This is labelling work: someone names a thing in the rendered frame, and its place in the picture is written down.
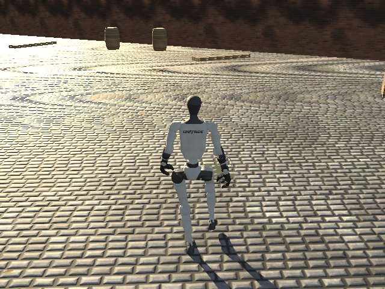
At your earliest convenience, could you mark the left robot upper arm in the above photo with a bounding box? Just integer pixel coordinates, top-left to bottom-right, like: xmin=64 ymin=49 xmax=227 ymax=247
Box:
xmin=164 ymin=121 xmax=181 ymax=154

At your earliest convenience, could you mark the right robot upper arm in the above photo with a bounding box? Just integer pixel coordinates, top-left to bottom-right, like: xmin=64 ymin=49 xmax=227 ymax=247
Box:
xmin=206 ymin=122 xmax=223 ymax=156

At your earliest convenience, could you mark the robot left hand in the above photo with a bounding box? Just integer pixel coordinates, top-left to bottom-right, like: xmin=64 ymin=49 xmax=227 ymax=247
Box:
xmin=160 ymin=164 xmax=174 ymax=175

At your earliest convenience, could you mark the left robot forearm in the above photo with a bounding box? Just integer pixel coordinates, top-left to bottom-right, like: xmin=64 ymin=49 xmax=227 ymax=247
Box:
xmin=161 ymin=145 xmax=171 ymax=166

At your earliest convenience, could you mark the right robot forearm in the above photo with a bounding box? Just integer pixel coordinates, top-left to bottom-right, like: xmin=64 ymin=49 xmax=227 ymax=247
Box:
xmin=217 ymin=146 xmax=229 ymax=175

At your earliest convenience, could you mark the left robot shin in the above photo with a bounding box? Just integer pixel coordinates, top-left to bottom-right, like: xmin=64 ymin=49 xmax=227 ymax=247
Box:
xmin=179 ymin=205 xmax=193 ymax=246

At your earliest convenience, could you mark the robot torso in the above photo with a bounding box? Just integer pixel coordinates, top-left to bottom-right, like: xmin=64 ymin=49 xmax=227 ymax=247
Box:
xmin=179 ymin=119 xmax=208 ymax=181

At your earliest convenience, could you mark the robot right hand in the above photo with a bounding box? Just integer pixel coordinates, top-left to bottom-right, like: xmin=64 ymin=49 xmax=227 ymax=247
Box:
xmin=217 ymin=173 xmax=231 ymax=188

